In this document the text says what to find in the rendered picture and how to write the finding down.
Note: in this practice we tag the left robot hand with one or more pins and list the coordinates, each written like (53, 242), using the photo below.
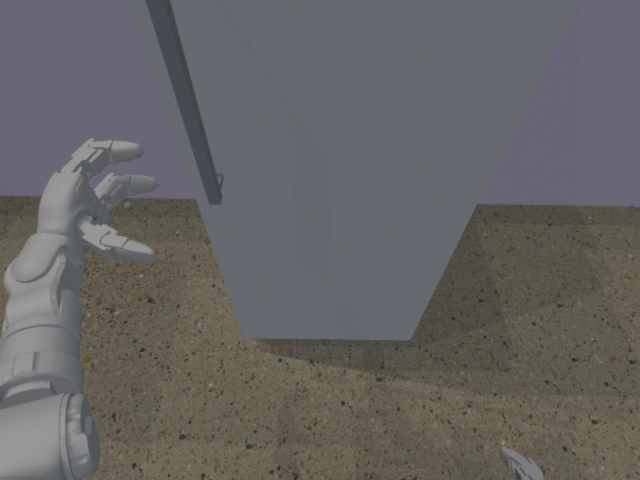
(68, 199)

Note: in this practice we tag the left robot upper arm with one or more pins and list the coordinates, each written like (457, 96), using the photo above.
(53, 438)

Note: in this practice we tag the right robot hand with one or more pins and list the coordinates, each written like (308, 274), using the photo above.
(520, 467)

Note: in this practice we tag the handle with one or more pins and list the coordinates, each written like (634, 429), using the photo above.
(164, 23)

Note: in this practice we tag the left robot forearm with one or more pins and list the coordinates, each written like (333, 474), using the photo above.
(41, 335)

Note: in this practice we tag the fridge door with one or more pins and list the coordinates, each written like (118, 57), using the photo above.
(355, 138)

